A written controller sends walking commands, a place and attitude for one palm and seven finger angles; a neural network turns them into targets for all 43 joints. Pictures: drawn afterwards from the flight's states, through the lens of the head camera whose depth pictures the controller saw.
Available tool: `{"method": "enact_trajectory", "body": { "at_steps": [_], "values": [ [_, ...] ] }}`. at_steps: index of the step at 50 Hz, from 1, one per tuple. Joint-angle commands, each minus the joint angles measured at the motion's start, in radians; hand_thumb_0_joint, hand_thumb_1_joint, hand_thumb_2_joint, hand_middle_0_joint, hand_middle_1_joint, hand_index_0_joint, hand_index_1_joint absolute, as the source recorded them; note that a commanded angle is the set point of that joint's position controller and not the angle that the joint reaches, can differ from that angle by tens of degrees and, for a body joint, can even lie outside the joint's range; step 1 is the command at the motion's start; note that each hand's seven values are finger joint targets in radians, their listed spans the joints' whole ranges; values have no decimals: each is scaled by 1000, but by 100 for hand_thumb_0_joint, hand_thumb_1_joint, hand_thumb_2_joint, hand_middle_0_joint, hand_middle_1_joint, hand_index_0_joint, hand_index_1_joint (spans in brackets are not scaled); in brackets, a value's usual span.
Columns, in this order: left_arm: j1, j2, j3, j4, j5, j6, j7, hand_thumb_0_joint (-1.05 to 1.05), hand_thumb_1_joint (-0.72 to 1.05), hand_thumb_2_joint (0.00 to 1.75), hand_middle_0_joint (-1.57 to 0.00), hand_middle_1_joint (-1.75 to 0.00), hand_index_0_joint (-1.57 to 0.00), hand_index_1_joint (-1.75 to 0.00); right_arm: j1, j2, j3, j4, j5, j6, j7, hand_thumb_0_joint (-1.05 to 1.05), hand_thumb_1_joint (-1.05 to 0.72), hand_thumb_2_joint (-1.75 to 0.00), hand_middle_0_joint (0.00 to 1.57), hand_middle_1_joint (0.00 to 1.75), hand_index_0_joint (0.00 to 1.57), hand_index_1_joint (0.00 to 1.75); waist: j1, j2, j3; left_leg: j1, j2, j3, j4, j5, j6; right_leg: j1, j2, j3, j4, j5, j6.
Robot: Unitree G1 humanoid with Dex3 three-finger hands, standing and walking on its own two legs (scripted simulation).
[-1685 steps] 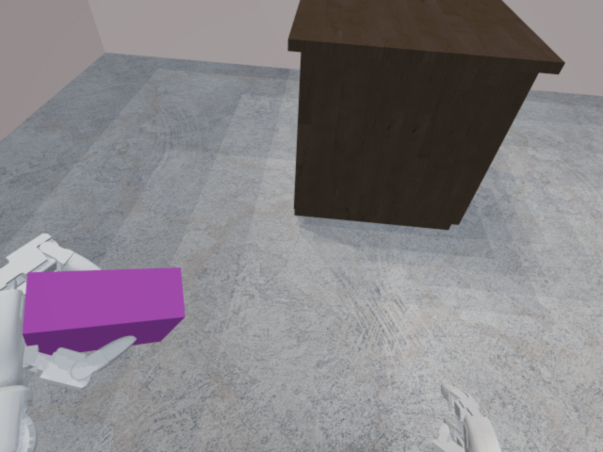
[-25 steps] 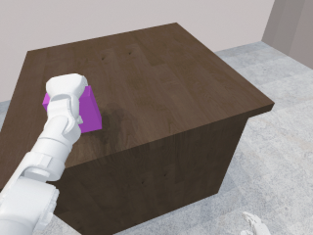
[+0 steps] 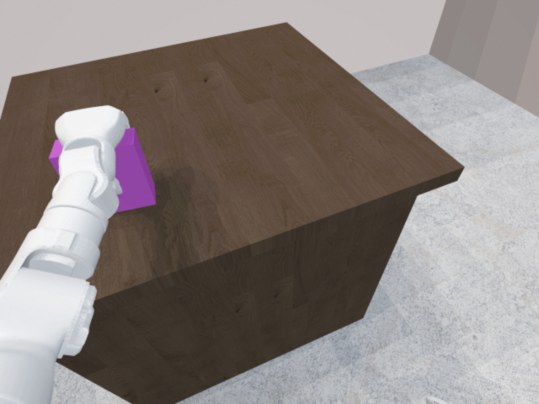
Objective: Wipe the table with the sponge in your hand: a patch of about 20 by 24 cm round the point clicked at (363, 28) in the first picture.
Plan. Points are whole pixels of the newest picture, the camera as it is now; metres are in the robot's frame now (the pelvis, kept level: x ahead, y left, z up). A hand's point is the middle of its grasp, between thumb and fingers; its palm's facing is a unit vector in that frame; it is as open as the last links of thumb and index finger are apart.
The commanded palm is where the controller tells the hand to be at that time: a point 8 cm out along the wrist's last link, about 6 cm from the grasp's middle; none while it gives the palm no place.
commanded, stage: wipe forward along the middle lane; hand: left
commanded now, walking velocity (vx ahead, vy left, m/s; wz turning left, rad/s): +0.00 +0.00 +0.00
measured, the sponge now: (113, 184) +0.43 +0.28 +0.11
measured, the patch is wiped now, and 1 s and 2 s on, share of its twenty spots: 1.00 1.00 1.00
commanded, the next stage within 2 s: slide back across to the first lane in 0.20 s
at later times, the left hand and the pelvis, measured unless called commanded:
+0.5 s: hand (99, 148) +0.46 +0.30 +0.15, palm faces -0.06 +0.01 -1.00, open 9.5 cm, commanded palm +0.43 +0.32 +0.19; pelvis +0.01 +0.01 +0.00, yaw -1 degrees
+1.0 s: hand (49, 157) +0.44 +0.37 +0.16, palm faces -0.07 +0.01 -1.00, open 9.5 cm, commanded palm +0.41 +0.37 +0.21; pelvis +0.03 +0.03 +0.00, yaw +0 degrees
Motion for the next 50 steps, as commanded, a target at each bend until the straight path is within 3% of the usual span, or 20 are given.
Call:
{"method": "enact_trajectory", "body": {
  "at_steps": [1, 4, 5, 8, 11, 13, 17, 20, 22, 25, 29, 30, 32, 34, 36, 42, 46, 47, 49, 50],
  "values": [
    [-317, 272, 71, -33, 47, -11, 40, 0, 10, 130, -120, -160, -120, -160, -30, -144, -51, -115, -3, -39, -7, 0, -90, -90, 20, 30, 20, 30, -2, -118, -215, -28, -18, 24, -33, 157, 19, 185, -41, 54, -48, 183, 20],
    [-298, 255, 63, -5, 42, -22, 46, 0, 10, 130, -120, -160, -120, -160, -18, -145, -53, -111, -1, -38, -4, 0, -90, -90, 20, 30, 20, 30, -8, -131, -188, -36, -15, 25, -35, 151, 18, 163, -38, 47, -52, 178, 20],
    [-322, 269, 69, -22, 38, -29, 46, 0, 10, 130, -120, -160, -120, -160, -18, -150, -55, -110, -2, -39, -3, 0, -90, -90, 20, 30, 20, 30, -3, -97, -201, -26, -16, 24, -37, 167, 16, 165, -38, 51, -54, 190, 16],
    [-350, 246, 38, 21, 44, -26, 53, 0, 10, 130, -120, -160, -120, -160, -2, -150, -53, -104, 2, -38, -1, 0, -90, -90, 20, 30, 20, 30, -24, -114, -163, -40, -14, 21, -41, 144, 17, 132, -35, 44, -60, 161, 19],
    [-391, 279, 60, 30, 60, -31, 64, 0, 10, 130, -120, -160, -120, -160, 18, -153, -59, -94, 1, -41, 1, 0, -90, -90, 20, 30, 20, 30, -25, -78, -200, -19, -11, 19, -37, 171, 17, 121, -31, 43, -54, 169, 13],
    [-409, 246, 35, 60, 59, -32, 68, 0, 10, 130, -120, -160, -120, -160, 33, -152, -60, -84, 2, -43, 2, 0, -90, -90, 20, 30, 20, 30, -43, -92, -184, -22, -9, 16, -33, 163, 17, 96, -30, 40, -57, 161, 15],
    [-366, 308, 91, 43, 56, -49, 72, 0, 10, 130, -120, -160, -120, -160, 42, -150, -64, -97, -4, -39, 5, 0, -90, -90, 20, 30, 20, 30, -5, -87, -279, -12, -11, 21, -26, 217, 20, 177, -33, 46, -37, 230, 12],
    [-369, 329, 109, 11, 50, -60, 69, 0, 10, 130, -120, -160, -120, -160, 35, -152, -66, -103, -4, -35, 6, 0, -90, -90, 20, 30, 20, 30, 3, -77, -289, 0, -10, 22, -32, 248, 20, 201, -35, 45, -40, 264, 10],
    [-354, 363, 128, 42, 50, -57, 72, 0, 10, 130, -120, -160, -120, -160, 28, -154, -61, -102, -1, -31, 5, 0, -90, -90, 20, 30, 20, 30, 1, -101, -239, -27, -10, 23, -42, 202, 21, 191, -33, 44, -47, 216, 15],
    [-367, 432, 187, -41, 53, -76, 74, 0, 10, 130, -120, -160, -120, -160, 9, -157, -62, -114, -5, -29, 8, 0, -90, -90, 20, 30, 20, 30, 30, -53, -295, 3, -11, 19, -49, 270, 19, 242, -35, 47, -38, 271, 4],
    [-337, 392, 152, -34, 53, -65, 70, 0, 10, 130, -120, -160, -120, -160, -12, -151, -59, -122, 1, -23, 14, 0, -90, -90, 20, 30, 20, 30, 22, -46, -233, 10, -7, 24, -60, 259, 19, 220, -30, 40, -51, 242, 5],
    [-355, 430, 179, -50, 52, -67, 65, 0, 10, 130, -120, -160, -120, -160, -14, -158, -60, -118, -1, -23, 13, 0, -90, -90, 20, 30, 20, 30, 29, -41, -249, 20, -8, 20, -64, 277, 18, 234, -30, 42, -55, 253, 1],
    [-373, 412, 155, -56, 59, -62, 59, 0, 10, 130, -120, -160, -120, -160, -18, -152, -59, -121, 1, -22, 12, 0, -90, -90, 20, 30, 20, 30, 19, -28, -248, 32, -9, 19, -64, 286, 20, 227, -28, 39, -55, 255, 1],
    [-381, 438, 173, -72, 64, -64, 51, 0, 10, 130, -120, -160, -120, -160, -21, -155, -61, -120, 1, -23, 11, 0, -90, -90, 20, 30, 20, 30, 20, -32, -264, 46, -8, 16, -63, 302, 21, 235, -28, 40, -57, 262, 1],
    [-403, 457, 186, -153, 69, -80, 41, 0, 10, 130, -120, -160, -120, -160, -25, -153, -63, -132, -1, -26, 13, 0, -90, -90, 20, 30, 20, 30, 32, 10, -331, 91, -8, 15, -52, 390, 21, 265, -28, 42, -43, 330, -4],
    [-336, 416, 175, -231, 29, -98, -3, 0, 10, 130, -120, -160, -120, -160, -33, -155, -70, -149, 0, -28, 15, 0, -90, -90, 20, 30, 20, 30, 24, -3, -310, 153, 0, 1, -30, 503, 20, 229, -24, 25, -45, 370, -3],
    [-327, 444, 203, -289, 30, -108, -17, 0, 10, 130, -120, -160, -120, -160, -38, -157, -70, -151, -1, -24, 19, 0, -90, -90, 20, 30, 20, 30, 32, 27, -330, 187, 4, -13, -10, 630, 10, 219, -23, 22, -35, 403, -5],
    [-325, 417, 180, -283, 30, -104, -19, 0, 10, 130, -120, -160, -120, -160, -39, -157, -70, -151, -2, -23, 19, 0, -90, -90, 20, 30, 20, 30, 28, 20, -321, 194, 5, -12, -6, 625, 9, 205, -22, 19, -38, 393, -4],
    [-315, 440, 200, -272, 36, -100, -19, 0, 10, 130, -120, -160, -120, -160, -45, -161, -69, -147, -2, -18, 21, 0, -90, -90, 20, 30, 20, 30, 31, 10, -298, 174, 3, -13, -11, 595, 5, 199, -22, 17, -43, 375, -6],
    [-337, 459, 214, -312, 31, -109, -23, 0, 10, 130, -120, -160, -120, -160, -50, -164, -68, -151, -3, -18, 21, 0, -90, -90, 20, 30, 20, 30, 36, 30, -322, 190, 3, -18, -12, 628, 2, 211, -23, 20, -45, 388, -12]
  ]
}}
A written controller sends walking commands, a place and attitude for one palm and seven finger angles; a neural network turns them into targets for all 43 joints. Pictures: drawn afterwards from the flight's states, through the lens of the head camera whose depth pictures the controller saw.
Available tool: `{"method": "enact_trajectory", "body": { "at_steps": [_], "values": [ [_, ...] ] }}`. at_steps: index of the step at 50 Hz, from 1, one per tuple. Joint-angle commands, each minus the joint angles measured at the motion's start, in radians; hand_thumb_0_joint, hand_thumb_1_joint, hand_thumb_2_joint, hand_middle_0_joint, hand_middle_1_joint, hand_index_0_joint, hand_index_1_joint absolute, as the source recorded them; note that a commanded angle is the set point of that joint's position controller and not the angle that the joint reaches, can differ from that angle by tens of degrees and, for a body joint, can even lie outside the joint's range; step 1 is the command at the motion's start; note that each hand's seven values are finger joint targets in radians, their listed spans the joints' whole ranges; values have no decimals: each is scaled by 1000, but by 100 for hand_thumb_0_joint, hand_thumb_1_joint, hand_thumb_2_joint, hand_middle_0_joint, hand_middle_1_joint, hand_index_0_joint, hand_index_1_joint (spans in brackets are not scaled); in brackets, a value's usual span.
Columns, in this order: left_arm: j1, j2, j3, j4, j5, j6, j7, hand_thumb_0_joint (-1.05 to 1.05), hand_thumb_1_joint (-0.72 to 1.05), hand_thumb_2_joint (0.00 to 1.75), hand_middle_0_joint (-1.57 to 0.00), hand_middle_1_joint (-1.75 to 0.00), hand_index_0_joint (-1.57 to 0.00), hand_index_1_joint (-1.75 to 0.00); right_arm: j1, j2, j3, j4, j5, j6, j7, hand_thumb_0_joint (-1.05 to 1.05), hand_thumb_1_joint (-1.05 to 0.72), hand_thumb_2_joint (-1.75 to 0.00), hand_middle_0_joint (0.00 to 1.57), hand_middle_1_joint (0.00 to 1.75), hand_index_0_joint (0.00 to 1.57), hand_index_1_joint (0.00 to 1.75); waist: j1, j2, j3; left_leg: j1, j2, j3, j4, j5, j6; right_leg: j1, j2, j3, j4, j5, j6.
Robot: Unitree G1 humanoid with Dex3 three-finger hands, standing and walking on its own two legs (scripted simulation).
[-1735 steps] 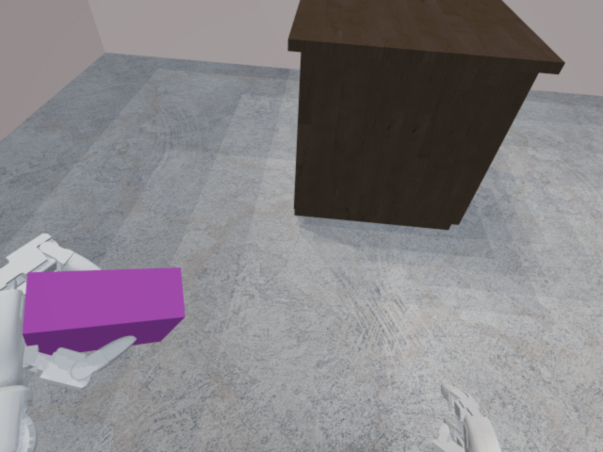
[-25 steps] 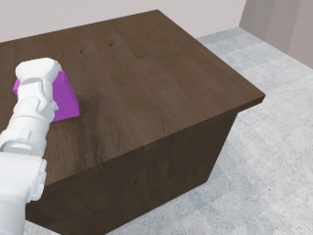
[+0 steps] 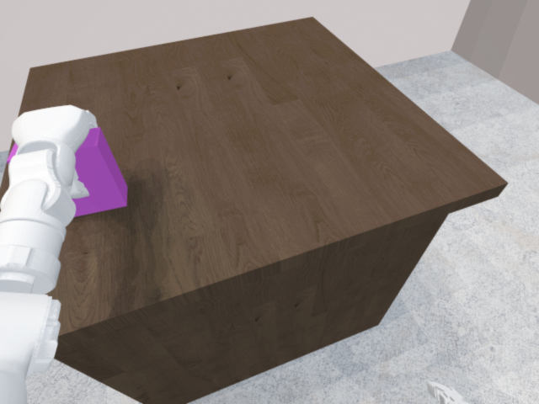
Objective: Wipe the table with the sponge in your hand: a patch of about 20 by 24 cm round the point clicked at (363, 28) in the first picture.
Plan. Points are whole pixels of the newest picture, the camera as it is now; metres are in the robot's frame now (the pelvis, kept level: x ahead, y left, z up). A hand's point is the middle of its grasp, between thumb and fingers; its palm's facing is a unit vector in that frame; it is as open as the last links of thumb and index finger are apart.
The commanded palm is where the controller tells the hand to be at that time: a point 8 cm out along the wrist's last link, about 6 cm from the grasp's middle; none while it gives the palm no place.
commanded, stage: wipe back along the first lane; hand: left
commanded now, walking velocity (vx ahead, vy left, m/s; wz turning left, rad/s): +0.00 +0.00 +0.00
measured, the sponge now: (81, 185) +0.40 +0.34 +0.11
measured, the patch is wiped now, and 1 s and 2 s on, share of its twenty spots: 1.00 1.00 1.00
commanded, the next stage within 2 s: lift the sponge slowly off the table in 1.66 s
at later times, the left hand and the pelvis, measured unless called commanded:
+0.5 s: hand (66, 184) +0.36 +0.32 +0.15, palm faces +0.00 +0.02 -1.00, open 9.5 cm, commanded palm +0.33 +0.31 +0.19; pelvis -0.02 +0.01 +0.00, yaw +1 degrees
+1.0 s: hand (67, 204) +0.33 +0.30 +0.15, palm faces +0.07 +0.01 -1.00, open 9.5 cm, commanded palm +0.28 +0.29 +0.17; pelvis -0.02 +0.00 +0.00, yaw -1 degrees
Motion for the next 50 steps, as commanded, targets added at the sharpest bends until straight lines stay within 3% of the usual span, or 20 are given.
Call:
{"method": "enact_trajectory", "body": {
  "at_steps": [1, 3, 6, 7, 10, 17, 18, 20, 23, 26, 28, 31, 33, 36, 37, 41, 42, 46, 47, 50],
  "values": [
    [-466, 359, 106, -195, 46, 5, 31, 0, 10, 130, -120, -160, -120, -160, -23, -148, -48, -106, -3, -30, -5, 0, -90, -90, 20, 30, 20, 30, -4, 16, -345, 155, 35, -28, 30, 668, -46, 143, 4, 8, 32, 387, -51],
    [-399, 291, 67, -191, 40, 9, 27, 0, 10, 130, -120, -160, -120, -160, -28, -141, -48, -114, -3, -27, 0, 0, -90, -90, 20, 30, 20, 30, 0, 13, -330, 159, 39, -30, 37, 693, -48, 130, 4, 3, 31, 381, -50],
    [-342, 243, 46, -348, 13, 1, 18, 0, 10, 130, -120, -160, -120, -160, -43, -134, -57, -146, -5, -33, 15, 0, -90, -90, 20, 30, 20, 30, 14, 66, -418, 248, 55, -53, 67, 842, -58, 124, 4, 7, 49, 394, -45],
    [-284, 218, 38, -321, 8, 14, 18, 0, 10, 130, -120, -160, -120, -160, -44, -133, -59, -143, -7, -30, 19, 0, -90, -90, 20, 30, 20, 30, 13, 39, -390, 242, 57, -54, 71, 838, -59, 110, 5, 3, 48, 382, -45],
    [-231, 222, 72, -374, -36, 32, 19, 0, 10, 130, -120, -160, -120, -160, -72, -141, -53, -153, -5, -26, 24, 0, -90, -90, 20, 30, 20, 30, 23, -17, -341, 203, 53, -56, 46, 743, -57, 124, 3, 0, 34, 357, -48],
    [-261, 172, 11, -337, 6, 110, 47, 0, 10, 130, -120, -160, -120, -160, -112, -126, -31, -137, -1, -31, 19, 0, -90, -90, 20, 30, 20, 30, 18, -15, -243, 130, 48, -65, -3, 524, -67, 87, 8, -15, 25, 197, -56],
    [-259, 144, -15, -354, 0, 118, 43, 0, 10, 130, -120, -160, -120, -160, -121, -126, -27, -141, 0, -31, 20, 0, -90, -90, 20, 30, 20, 30, 17, -16, -244, 129, 46, -62, -11, 492, -66, 91, 7, -14, 19, 189, -57],
    [-251, 170, 8, -413, -8, 118, 39, 0, 10, 130, -120, -160, -120, -160, -140, -127, -26, -156, -1, -34, 19, 0, -90, -90, 20, 30, 20, 30, 30, 18, -272, 141, 47, -67, -20, 477, -69, 113, 6, -10, 18, 176, -62],
    [-214, 97, -50, -361, -1, 138, 31, 0, 10, 130, -120, -160, -120, -160, -137, -118, -21, -150, 0, -35, 17, 0, -90, -90, 20, 30, 20, 30, 19, -22, -237, 122, 48, -66, -28, 404, -64, 87, 9, -18, 17, 135, -60],
    [-187, 131, -19, -430, -6, 134, 30, 0, 10, 130, -120, -160, -120, -160, -156, -115, -18, -172, -4, -38, 16, 0, -90, -90, 20, 30, 20, 30, 40, 0, -274, 129, 45, -65, -31, 400, -63, 122, 6, -11, 22, 139, -61],
    [-111, 76, -45, -400, -19, 144, 23, 0, 10, 130, -120, -160, -120, -160, -161, -113, -14, -169, -3, -36, 15, 0, -90, -90, 20, 30, 20, 30, 35, -51, -214, 102, 45, -54, -39, 354, -54, 116, 6, -17, 12, 131, -58],
    [-122, 138, 7, -441, -19, 142, 28, 0, 10, 130, -120, -160, -120, -160, -176, -116, -11, -174, -6, -37, 14, 0, -90, -90, 20, 30, 20, 30, 50, -36, -217, 90, 42, -50, -48, 330, -51, 138, 2, -7, 13, 130, -60],
    [-47, 80, -27, -421, -31, 154, 24, 0, 10, 130, -120, -160, -120, -160, -187, -112, -7, -174, -3, -34, 15, 0, -90, -90, 20, 30, 20, 30, 47, -50, -164, 70, 42, -41, -57, 306, -50, 134, 2, -15, 6, 121, -59],
    [-2, 136, 29, -473, -37, 157, 28, 0, 10, 130, -120, -160, -120, -160, -197, -115, -9, -181, -6, -35, 17, 0, -90, -90, 20, 30, 20, 30, 64, -41, -196, 76, 40, -39, -52, 328, -47, 169, 0, -5, 15, 150, -60],
    [30, 85, -10, -433, -40, 167, 26, 0, 10, 130, -120, -160, -120, -160, -201, -111, -6, -177, -5, -35, 16, 0, -90, -90, 20, 30, 20, 30, 51, -65, -151, 63, 39, -31, -50, 316, -45, 153, 2, -10, 12, 151, -58],
    [85, 128, 36, -489, -54, 187, 23, 0, 10, 130, -120, -160, -120, -160, -214, -117, -10, -183, -5, -35, 17, 0, -90, -90, 20, 30, 20, 30, 67, -62, -165, 60, 36, -22, -48, 300, -42, 177, -3, -1, 15, 162, -53],
    [127, 87, 4, -457, -60, 195, 21, 0, 10, 130, -120, -160, -120, -160, -217, -115, -6, -180, -1, -34, 16, 0, -90, -90, 20, 30, 20, 30, 55, -81, -130, 50, 37, -17, -50, 295, -43, 166, 0, -7, 13, 162, -53],
    [193, 103, 34, -587, -77, 205, 12, 0, 10, 130, -120, -160, -120, -160, -240, -113, -11, -202, -3, -40, 23, 0, -90, -90, 20, 30, 20, 30, 77, -44, -197, 76, 31, -14, -26, 357, -39, 210, -4, 4, 35, 240, -51],
    [254, 53, 1, -551, -89, 214, 8, 0, 10, 130, -120, -160, -120, -160, -235, -110, -6, -198, 2, -42, 22, 0, -90, -90, 20, 30, 20, 30, 62, -77, -151, 64, 32, -11, -24, 362, -39, 195, 0, -4, 35, 251, -49],
    [339, 83, 55, -671, -114, 218, 2, 0, 10, 130, -120, -160, -120, -160, -259, -116, -12, -213, -1, -44, 30, 0, -90, -90, 20, 30, 20, 30, 80, -79, -187, 79, 32, -11, -13, 404, -39, 229, -2, 5, 49, 313, -46]
  ]
}}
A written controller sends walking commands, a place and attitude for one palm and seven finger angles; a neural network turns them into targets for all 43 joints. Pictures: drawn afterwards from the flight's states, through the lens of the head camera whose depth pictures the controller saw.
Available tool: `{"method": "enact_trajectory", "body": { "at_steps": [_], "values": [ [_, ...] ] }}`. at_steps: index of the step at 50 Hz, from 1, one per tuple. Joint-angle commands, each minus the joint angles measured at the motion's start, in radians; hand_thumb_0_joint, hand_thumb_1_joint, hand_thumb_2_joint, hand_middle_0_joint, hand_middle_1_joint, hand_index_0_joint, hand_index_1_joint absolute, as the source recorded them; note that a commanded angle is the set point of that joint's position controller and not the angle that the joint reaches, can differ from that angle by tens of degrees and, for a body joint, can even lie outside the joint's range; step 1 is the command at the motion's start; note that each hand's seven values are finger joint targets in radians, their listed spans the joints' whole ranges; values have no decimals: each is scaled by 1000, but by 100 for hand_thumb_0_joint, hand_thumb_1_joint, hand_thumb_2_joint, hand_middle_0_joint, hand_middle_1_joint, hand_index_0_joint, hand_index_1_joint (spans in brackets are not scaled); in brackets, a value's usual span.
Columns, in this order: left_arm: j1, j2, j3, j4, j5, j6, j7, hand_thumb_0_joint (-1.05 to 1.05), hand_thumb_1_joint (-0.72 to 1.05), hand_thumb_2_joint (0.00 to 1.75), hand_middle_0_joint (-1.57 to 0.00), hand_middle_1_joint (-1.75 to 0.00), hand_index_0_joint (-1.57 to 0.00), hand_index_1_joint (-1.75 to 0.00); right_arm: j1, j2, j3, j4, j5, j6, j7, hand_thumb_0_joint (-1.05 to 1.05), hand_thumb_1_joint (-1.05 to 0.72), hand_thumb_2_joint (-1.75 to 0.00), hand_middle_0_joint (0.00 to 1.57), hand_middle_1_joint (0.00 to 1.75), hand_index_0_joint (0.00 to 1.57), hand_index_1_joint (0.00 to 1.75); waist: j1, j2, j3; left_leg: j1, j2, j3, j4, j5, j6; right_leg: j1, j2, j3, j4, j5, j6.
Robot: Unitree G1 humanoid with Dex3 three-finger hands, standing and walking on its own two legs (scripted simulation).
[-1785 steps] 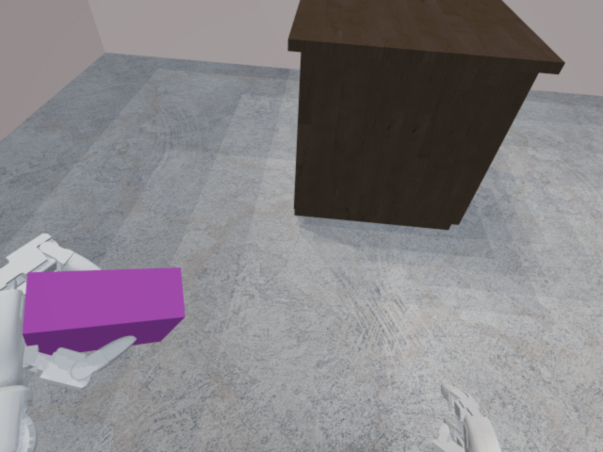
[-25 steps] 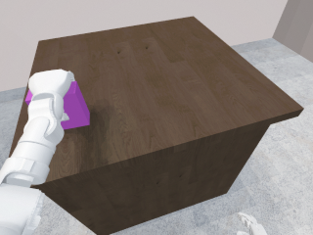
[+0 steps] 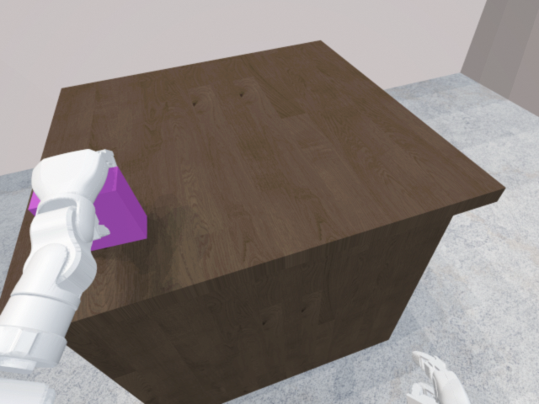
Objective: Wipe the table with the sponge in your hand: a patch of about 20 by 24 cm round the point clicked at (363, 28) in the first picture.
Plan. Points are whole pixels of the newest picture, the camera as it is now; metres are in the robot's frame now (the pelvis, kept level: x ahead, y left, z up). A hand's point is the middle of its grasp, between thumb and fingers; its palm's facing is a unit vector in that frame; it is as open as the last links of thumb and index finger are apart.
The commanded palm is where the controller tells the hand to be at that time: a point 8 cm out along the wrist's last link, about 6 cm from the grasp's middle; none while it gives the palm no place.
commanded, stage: wipe back along the first lane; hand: left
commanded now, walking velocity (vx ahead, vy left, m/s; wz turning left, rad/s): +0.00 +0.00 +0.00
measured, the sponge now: (101, 221) +0.34 +0.31 +0.10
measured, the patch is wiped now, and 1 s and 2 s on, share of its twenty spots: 1.00 1.00 1.00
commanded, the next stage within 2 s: lift the sponge slowly off the table in 0.66 s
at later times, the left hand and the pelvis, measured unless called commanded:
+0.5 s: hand (92, 226) +0.29 +0.28 +0.15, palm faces +0.12 -0.02 -0.99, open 9.5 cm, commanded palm +0.25 +0.27 +0.17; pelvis +0.01 -0.01 +0.00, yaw +1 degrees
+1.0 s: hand (90, 239) +0.27 +0.27 +0.15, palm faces +0.17 -0.08 -0.98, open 9.5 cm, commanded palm +0.23 +0.27 +0.19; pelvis +0.00 -0.01 +0.00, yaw +0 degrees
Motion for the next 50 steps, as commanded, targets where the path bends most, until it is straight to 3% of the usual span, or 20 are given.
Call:
{"method": "enact_trajectory", "body": {
  "at_steps": [1, 3, 6, 7, 10, 16, 17, 21, 22, 25, 27, 30, 31, 32, 36, 37, 40, 43, 48, 50],
  "values": [
    [-47, 130, 71, -185, -43, 30, -32, 0, 10, 130, -120, -160, -120, -160, -184, -113, -43, -182, 0, -57, 6, 0, -90, -90, 20, 30, 20, 30, 40, -93, -214, 12, 30, -21, -8, 431, -32, 179, -5, -5, 22, 346, -38],
    [25, 85, 48, -204, -69, 50, -35, 0, 10, 130, -120, -160, -120, -160, -190, -111, -40, -181, 5, -57, 10, 0, -90, -90, 20, 30, 20, 30, 31, -119, -163, 4, 34, -19, -13, 412, -32, 160, -2, -13, 15, 341, -32],
    [-13, 175, 115, -260, -52, 77, -33, 0, 10, 130, -120, -160, -120, -160, -209, -114, -40, -186, 0, -55, 7, 0, -90, -90, 20, 30, 20, 30, 42, -120, -174, -9, 27, -14, -6, 385, -30, 177, -6, -1, 24, 341, -33],
    [29, 101, 51, -194, -55, 93, -38, 0, 10, 130, -120, -160, -120, -160, -212, -107, -31, -177, 6, -54, 3, 0, -90, -90, 20, 30, 20, 30, 20, -134, -102, -23, 28, -9, -11, 360, -31, 138, -1, -10, 16, 313, -30],
    [-1, 153, 86, -286, -57, 96, -47, 0, 10, 130, -120, -160, -120, -160, -222, -116, -33, -176, 1, -54, 2, 0, -90, -90, 20, 30, 20, 30, 26, -109, -142, -2, 27, -14, -10, 357, -32, 152, -1, 3, 16, 319, -33],
    [84, 94, 53, -387, -58, 116, -57, 0, 10, 130, -120, -160, -120, -160, -238, -92, -25, -208, 5, -59, 9, 0, -90, -90, 20, 30, 20, 30, 42, -95, -208, 15, 29, -18, 18, 430, -28, 182, -6, -2, 45, 372, -29],
    [131, 51, 22, -337, -67, 124, -56, 0, 10, 130, -120, -160, -120, -160, -235, -87, -20, -199, 7, -59, 8, 0, -90, -90, 20, 30, 20, 30, 25, -110, -154, 8, 29, -12, 16, 412, -28, 158, 0, -6, 37, 364, -27],
    [129, 76, 47, -446, -60, 134, -51, 0, 10, 130, -120, -160, -120, -160, -250, -87, -20, -216, 3, -61, 13, 0, -90, -90, 20, 30, 20, 30, 41, -109, -187, 7, 30, -17, 24, 418, -28, 169, -2, -1, 51, 371, -29],
    [196, 28, 19, -406, -78, 142, -51, 0, 10, 130, -120, -160, -120, -160, -248, -79, -14, -211, 8, -61, 12, 0, -90, -90, 20, 30, 20, 30, 30, -117, -140, 1, 31, -16, 16, 407, -28, 157, 1, -10, 45, 363, -26],
    [142, 114, 78, -452, -66, 151, -46, 0, 10, 130, -120, -160, -120, -160, -268, -94, -16, -206, 3, -56, 10, 0, -90, -90, 20, 30, 20, 30, 37, -130, -135, -5, 33, -20, 7, 345, -31, 148, 4, 5, 36, 314, -28],
    [158, 26, 4, -393, -66, 170, -47, 0, 10, 130, -120, -160, -120, -160, -261, -77, -5, -203, 8, -56, 9, 0, -90, -90, 20, 30, 20, 30, 25, -141, -92, -25, 34, -20, 0, 338, -30, 130, 2, -11, 36, 289, -27],
    [162, 80, 48, -503, -60, 171, -44, 0, 10, 130, -120, -160, -120, -160, -286, -85, -12, -215, 6, -58, 13, 0, -90, -90, 20, 30, 20, 30, 42, -95, -148, 1, 33, -21, 4, 328, -31, 150, 5, 8, 38, 281, -31],
    [166, 49, 22, -515, -53, 177, -44, 0, 10, 130, -120, -160, -120, -160, -284, -75, -6, -228, 4, -62, 16, 0, -90, -90, 20, 30, 20, 30, 53, -99, -179, -6, 29, -19, 15, 363, -28, 171, -4, 1, 55, 307, -31],
    [248, 11, 6, -459, -72, 180, -43, 0, 10, 130, -120, -160, -120, -160, -274, -67, -4, -214, 9, -63, 16, 0, -90, -90, 20, 30, 20, 30, 38, -121, -129, -11, 33, -18, 10, 359, -29, 157, 3, -4, 49, 310, -28],
    [251, 36, 29, -574, -65, 186, -37, 0, 10, 130, -120, -160, -120, -160, -291, -70, -6, -234, 5, -63, 22, 0, -90, -90, 20, 30, 20, 30, 56, -119, -173, -12, 34, -19, 18, 349, -29, 170, 0, 3, 62, 297, -28],
    [324, -3, 13, -521, -86, 191, -35, 0, 10, 130, -120, -160, -120, -160, -289, -61, -1, -224, 9, -61, 23, 0, -90, -90, 20, 30, 20, 30, 42, -130, -103, -25, 37, -18, 5, 326, -30, 147, 6, -5, 51, 279, -26],
    [244, 108, 95, -604, -73, 190, -21, 0, 10, 130, -120, -160, -120, -160, -312, -82, -7, -224, 1, -55, 19, 0, -90, -90, 20, 30, 20, 30, 54, -115, -127, -21, 38, -25, 0, 290, -32, 151, 7, 18, 45, 249, -31],
    [207, 81, 62, -511, -69, 207, -15, 0, 10, 130, -120, -160, -120, -160, -295, -78, -1, -199, 4, -46, 9, 0, -90, -90, 20, 30, 20, 30, 38, -122, -58, -43, 40, -19, -12, 254, -35, 113, 5, 5, 29, 197, -27],
    [104, 105, 54, -472, -42, 214, -16, 0, 10, 130, -120, -160, -120, -160, -299, -79, 2, -189, 2, -45, -6, 0, -90, -90, 20, 30, 20, 30, 34, -96, -70, -39, 37, -20, -15, 236, -35, 105, 4, 7, 20, 157, -31],
    [42, 135, 65, -532, -29, 208, -21, 0, 10, 130, -120, -160, -120, -160, -318, -78, 4, -203, -1, -53, -8, 0, -90, -90, 20, 30, 20, 30, 44, -42, -129, -14, 33, -23, -10, 238, -32, 121, 7, 19, 23, 152, -39]
  ]
}}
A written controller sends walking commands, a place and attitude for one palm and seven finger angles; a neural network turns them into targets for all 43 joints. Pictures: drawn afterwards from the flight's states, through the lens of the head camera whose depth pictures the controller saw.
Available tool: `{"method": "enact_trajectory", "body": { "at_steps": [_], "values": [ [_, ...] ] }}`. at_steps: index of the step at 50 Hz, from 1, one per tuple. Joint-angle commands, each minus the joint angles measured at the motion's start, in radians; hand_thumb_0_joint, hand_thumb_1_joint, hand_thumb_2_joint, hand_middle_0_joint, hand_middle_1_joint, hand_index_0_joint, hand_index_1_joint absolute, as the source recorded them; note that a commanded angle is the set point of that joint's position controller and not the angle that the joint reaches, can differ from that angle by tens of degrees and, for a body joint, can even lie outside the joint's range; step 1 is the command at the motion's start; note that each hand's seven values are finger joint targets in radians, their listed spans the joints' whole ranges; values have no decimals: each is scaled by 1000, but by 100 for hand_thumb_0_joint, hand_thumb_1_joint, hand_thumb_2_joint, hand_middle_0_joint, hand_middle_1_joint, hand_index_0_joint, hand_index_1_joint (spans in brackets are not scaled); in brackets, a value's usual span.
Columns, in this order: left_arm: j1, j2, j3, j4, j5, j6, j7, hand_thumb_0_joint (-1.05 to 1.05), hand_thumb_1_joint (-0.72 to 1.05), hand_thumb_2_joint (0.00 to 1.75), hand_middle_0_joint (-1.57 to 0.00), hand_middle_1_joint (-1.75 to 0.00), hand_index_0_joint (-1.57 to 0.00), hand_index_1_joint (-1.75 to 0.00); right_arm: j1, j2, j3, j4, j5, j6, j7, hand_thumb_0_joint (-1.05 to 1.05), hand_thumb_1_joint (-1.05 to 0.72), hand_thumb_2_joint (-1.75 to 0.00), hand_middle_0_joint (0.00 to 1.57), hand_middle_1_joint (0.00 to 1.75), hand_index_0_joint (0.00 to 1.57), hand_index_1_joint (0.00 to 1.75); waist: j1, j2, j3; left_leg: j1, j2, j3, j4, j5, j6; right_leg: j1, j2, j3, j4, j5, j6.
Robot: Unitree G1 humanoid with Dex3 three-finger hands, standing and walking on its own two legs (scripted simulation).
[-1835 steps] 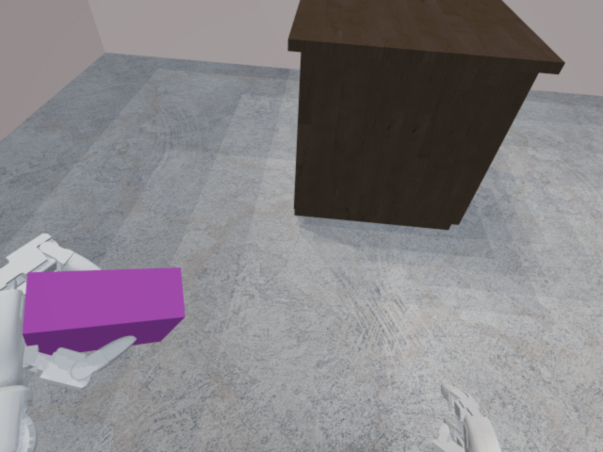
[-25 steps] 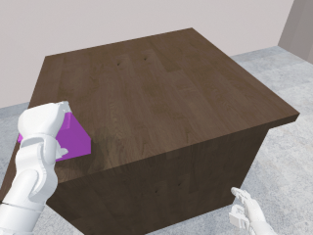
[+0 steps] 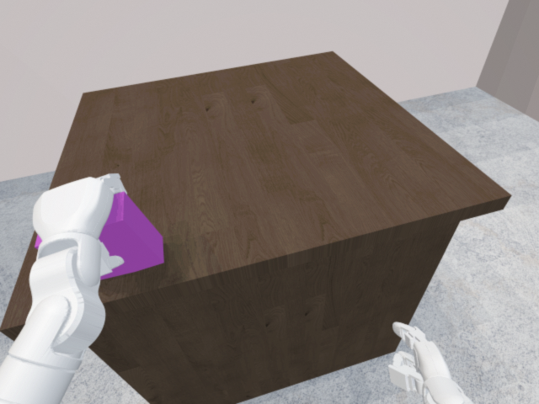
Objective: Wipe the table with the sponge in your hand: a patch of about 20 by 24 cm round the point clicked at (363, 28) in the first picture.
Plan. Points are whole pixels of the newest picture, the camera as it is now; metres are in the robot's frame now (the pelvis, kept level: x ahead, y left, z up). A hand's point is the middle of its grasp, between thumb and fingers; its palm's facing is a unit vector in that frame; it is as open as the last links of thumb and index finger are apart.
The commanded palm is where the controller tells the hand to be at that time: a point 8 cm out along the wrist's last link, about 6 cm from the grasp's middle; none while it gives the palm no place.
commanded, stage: lift the sponge slowly off the table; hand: left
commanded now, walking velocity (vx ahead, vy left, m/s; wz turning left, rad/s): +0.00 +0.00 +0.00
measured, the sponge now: (115, 248) +0.28 +0.28 +0.11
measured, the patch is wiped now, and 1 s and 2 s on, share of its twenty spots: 1.00 1.00 1.00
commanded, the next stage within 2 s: bring the sponge back beside the body in 1.86 s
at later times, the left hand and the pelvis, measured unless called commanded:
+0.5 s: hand (104, 229) +0.27 +0.27 +0.16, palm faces +0.10 -0.06 -0.99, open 9.5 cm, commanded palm +0.24 +0.28 +0.23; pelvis +0.00 -0.01 +0.00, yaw +0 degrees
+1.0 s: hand (91, 212) +0.28 +0.28 +0.19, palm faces +0.12 -0.04 -0.99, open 9.5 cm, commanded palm +0.23 +0.28 +0.26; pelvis -0.01 -0.02 +0.00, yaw +1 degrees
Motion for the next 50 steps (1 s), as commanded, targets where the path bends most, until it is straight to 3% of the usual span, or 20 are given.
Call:
{"method": "enact_trajectory", "body": {
  "at_steps": [1, 3, 5, 7, 10, 13, 15, 16, 17, 20, 22, 25, 32, 35, 37, 40, 42, 45, 48, 50],
  "values": [
    [-249, 183, 90, -64, 21, 10, -2, 0, 10, 130, -120, -160, -120, -160, -216, -97, -38, -186, -4, -65, -11, 0, -90, -90, 20, 30, 20, 30, 12, -69, -165, -48, 21, -15, -57, 285, -15, 119, -9, 23, -36, 197, -22],
    [-227, 164, 74, -35, 14, 7, -11, 0, 10, 130, -120, -160, -120, -160, -220, -101, -41, -173, -1, -57, -12, 0, -90, -90, 20, 30, 20, 30, 0, -77, -142, -50, 22, -18, -70, 282, -19, 117, -4, 18, -45, 206, -20],
    [-268, 216, 108, -76, 19, -1, -17, 0, 10, 130, -120, -160, -120, -160, -235, -102, -42, -183, -4, -63, -15, 0, -90, -90, 20, 30, 20, 30, 8, -58, -177, -32, 22, -19, -67, 271, -15, 129, -4, 31, -46, 195, -23],
    [-251, 184, 83, -19, 17, 1, -24, 0, 10, 130, -120, -160, -120, -160, -228, -92, -39, -180, -4, -65, -16, 0, -90, -90, 20, 30, 20, 30, 6, -77, -163, -50, 16, -14, -61, 279, -13, 130, -6, 26, -42, 204, -19],
    [-273, 263, 143, -88, 13, -13, -32, 0, 10, 130, -120, -160, -120, -160, -245, -103, -44, -187, -5, -66, -15, 0, -90, -90, 20, 30, 20, 30, 17, -47, -196, -34, 18, -18, -63, 288, -15, 155, -7, 39, -40, 224, -21],
    [-296, 190, 77, -55, 8, -12, -40, 0, 10, 130, -120, -160, -120, -160, -236, -93, -40, -183, -1, -70, -16, 0, -90, -90, 20, 30, 20, 30, 1, -64, -151, -41, 15, -17, -69, 285, -12, 124, -5, 23, -51, 219, -17],
    [-321, 262, 135, -98, 14, -25, -38, 0, 10, 130, -120, -160, -120, -160, -246, -101, -42, -190, -5, -76, -18, 0, -90, -90, 20, 30, 20, 30, 16, -62, -182, -28, 15, -23, -66, 294, -11, 144, -5, 37, -46, 227, -22],
    [-347, 265, 135, -109, 22, -31, -36, 0, 10, 130, -120, -160, -120, -160, -241, -94, -41, -195, -7, -82, -19, 0, -90, -90, 20, 30, 20, 30, 21, -57, -214, -29, 11, -18, -54, 315, -9, 156, -10, 35, -33, 246, -21],
    [-301, 232, 119, -67, 11, -31, -37, 0, 10, 130, -120, -160, -120, -160, -238, -87, -41, -188, -5, -79, -19, 0, -90, -90, 20, 30, 20, 30, 13, -73, -179, -36, 10, -18, -60, 313, -9, 147, -7, 30, -40, 246, -20],
    [-337, 285, 162, -156, 9, -51, -34, 0, 10, 130, -120, -160, -120, -160, -248, -96, -46, -195, -7, -85, -18, 0, -90, -90, 20, 30, 20, 30, 21, -40, -221, -7, 10, -21, -54, 332, -10, 167, -7, 46, -39, 272, -24],
    [-307, 246, 135, -85, 10, -45, -30, 0, 10, 130, -120, -160, -120, -160, -237, -84, -41, -184, -7, -86, -18, 0, -90, -90, 20, 30, 20, 30, 15, -55, -177, -27, 8, -16, -57, 333, -10, 145, -8, 33, -42, 267, -21],
    [-424, 315, 165, -129, 22, -46, -23, 0, 10, 130, -120, -160, -120, -160, -253, -100, -42, -184, -6, -86, -23, 0, -90, -90, 20, 30, 20, 30, 13, -28, -197, -11, 9, -21, -60, 309, -14, 147, -8, 54, -54, 245, -26],
    [-474, 295, 137, -74, 33, -50, -26, 0, 10, 130, -120, -160, -120, -160, -247, -84, -40, -175, -6, -97, -33, 0, -90, -90, 20, 30, 20, 30, 10, -24, -235, -4, 1, -16, -55, 338, -10, 165, -13, 45, -50, 269, -24],
    [-519, 358, 180, -101, 31, -55, -35, 0, 10, 130, -120, -160, -120, -160, -261, -95, -43, -179, -6, -94, -35, 0, -90, -90, 20, 30, 20, 30, 16, -13, -249, 8, 5, -20, -53, 327, -13, 176, -15, 64, -55, 273, -27],
    [-490, 317, 154, -67, 28, -56, -37, 0, 10, 130, -120, -160, -120, -160, -253, -82, -39, -177, -6, -94, -33, 0, -90, -90, 20, 30, 20, 30, 14, -30, -237, -7, 2, -16, -55, 343, -12, 177, -17, 49, -50, 283, -23],
    [-515, 385, 211, -119, 20, -63, -41, 0, 10, 130, -120, -160, -120, -160, -268, -95, -43, -186, -6, -96, -31, 0, -90, -90, 20, 30, 20, 30, 26, -9, -272, 12, 7, -22, -49, 353, -15, 196, -18, 69, -45, 308, -29],
    [-484, 337, 175, -35, 20, -51, -47, 0, 10, 130, -120, -160, -120, -160, -251, -85, -39, -171, -6, -90, -29, 0, -90, -90, 20, 30, 20, 30, 15, -37, -216, -15, 7, -14, -53, 351, -15, 172, -20, 51, -49, 305, -23],
    [-516, 405, 224, -94, 12, -48, -57, 0, 10, 130, -120, -160, -120, -160, -277, -99, -44, -185, -2, -85, -27, 0, -90, -90, 20, 30, 20, 30, 27, -21, -245, -5, 12, -19, -54, 337, -17, 189, -23, 73, -47, 297, -27],
    [-546, 324, 138, -31, 11, -32, -75, 0, 10, 130, -120, -160, -120, -160, -260, -94, -38, -176, 3, -78, -27, 0, -90, -90, 20, 30, 20, 30, 3, -31, -189, -20, 13, -19, -71, 309, -17, 147, -22, 43, -64, 254, -18],
    [-585, 386, 180, -88, 13, -41, -81, 0, 10, 130, -120, -160, -120, -160, -280, -101, -42, -191, 3, -88, -31, 0, -90, -90, 20, 30, 20, 30, 14, -14, -234, -3, 14, -25, -61, 303, -16, 166, -24, 65, -55, 249, -27]
  ]
}}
